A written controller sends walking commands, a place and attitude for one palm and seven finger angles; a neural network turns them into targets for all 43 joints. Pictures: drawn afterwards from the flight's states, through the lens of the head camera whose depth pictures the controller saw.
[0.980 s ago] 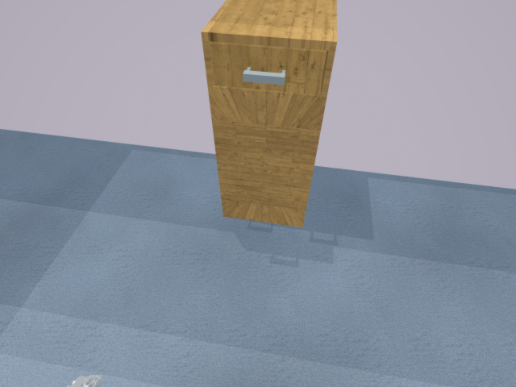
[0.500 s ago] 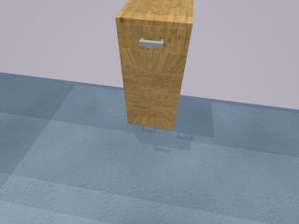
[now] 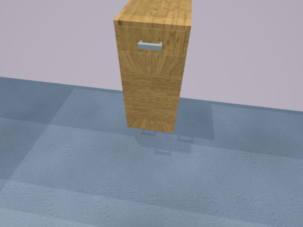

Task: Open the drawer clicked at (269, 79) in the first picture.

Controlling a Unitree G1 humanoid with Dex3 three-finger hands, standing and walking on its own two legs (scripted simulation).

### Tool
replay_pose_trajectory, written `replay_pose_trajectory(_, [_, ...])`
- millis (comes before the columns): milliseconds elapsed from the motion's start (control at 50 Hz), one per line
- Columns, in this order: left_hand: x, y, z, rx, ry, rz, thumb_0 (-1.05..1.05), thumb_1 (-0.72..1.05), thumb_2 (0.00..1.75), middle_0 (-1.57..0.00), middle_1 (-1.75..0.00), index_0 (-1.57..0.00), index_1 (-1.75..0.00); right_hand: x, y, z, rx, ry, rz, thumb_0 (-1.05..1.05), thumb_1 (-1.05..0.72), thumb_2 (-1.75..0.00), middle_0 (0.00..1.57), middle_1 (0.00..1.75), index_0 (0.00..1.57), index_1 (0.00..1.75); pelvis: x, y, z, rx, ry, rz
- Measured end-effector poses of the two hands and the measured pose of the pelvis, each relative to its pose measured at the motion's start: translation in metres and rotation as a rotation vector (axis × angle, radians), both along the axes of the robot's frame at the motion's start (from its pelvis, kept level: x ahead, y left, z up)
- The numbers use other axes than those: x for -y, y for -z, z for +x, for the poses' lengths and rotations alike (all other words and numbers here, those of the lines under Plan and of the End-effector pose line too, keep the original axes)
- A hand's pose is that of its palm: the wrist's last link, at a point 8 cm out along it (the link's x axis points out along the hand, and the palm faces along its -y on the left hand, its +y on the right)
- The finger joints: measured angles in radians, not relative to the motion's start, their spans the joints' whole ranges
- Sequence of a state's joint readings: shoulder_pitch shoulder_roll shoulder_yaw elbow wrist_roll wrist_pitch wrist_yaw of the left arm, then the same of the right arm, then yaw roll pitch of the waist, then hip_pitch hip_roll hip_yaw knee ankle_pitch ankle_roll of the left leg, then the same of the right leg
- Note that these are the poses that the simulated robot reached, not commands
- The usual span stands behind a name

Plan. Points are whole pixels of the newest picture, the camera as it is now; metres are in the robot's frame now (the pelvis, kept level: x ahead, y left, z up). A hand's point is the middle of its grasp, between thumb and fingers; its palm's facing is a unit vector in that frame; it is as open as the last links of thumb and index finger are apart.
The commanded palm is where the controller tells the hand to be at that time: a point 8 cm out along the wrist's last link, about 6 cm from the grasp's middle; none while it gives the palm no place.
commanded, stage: look at it before walking up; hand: left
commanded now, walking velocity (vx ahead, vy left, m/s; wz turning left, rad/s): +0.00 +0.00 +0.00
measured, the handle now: (150, 44) +1.00 +0.06 +0.01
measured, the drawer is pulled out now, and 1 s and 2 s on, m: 0.00 0.00 0.00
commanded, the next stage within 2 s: turn to face it in 0.46 s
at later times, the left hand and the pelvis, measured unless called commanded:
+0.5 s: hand out of the picture +0.07 +0.25 -0.15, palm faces -0.01 -0.94 -0.34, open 7.4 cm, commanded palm none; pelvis +0.00 +0.00 +0.00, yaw +0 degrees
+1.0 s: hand out of the picture +0.06 +0.21 -0.17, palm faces -0.07 -0.96 -0.26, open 7.4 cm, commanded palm none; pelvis +0.02 -0.01 -0.01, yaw -5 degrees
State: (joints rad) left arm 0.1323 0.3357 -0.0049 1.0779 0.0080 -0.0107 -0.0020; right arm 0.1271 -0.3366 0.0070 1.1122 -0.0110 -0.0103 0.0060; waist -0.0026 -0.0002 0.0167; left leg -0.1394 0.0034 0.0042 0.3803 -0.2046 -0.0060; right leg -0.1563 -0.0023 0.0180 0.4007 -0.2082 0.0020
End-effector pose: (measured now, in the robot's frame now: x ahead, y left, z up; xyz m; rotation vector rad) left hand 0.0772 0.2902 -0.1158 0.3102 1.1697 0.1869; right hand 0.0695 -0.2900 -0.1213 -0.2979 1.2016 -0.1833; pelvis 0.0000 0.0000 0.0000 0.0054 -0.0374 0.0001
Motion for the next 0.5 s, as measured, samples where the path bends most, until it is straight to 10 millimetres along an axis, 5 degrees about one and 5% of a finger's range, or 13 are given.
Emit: replay_pose_trajectory(500, [-0.006,0.002,-0.013,-0.043,-0.018,0.002,0.01,0.9,0.89,-0.21,-0.3,-0.2,-0.3,-0.002,-0.002,0.006,-0.008,-0.008,-0.007,0.01,-0.9,-0.9,0.2,0.3,0.21,0.3,-0.003,-0.001,0.003,-0.001,-0.001,-0.001])
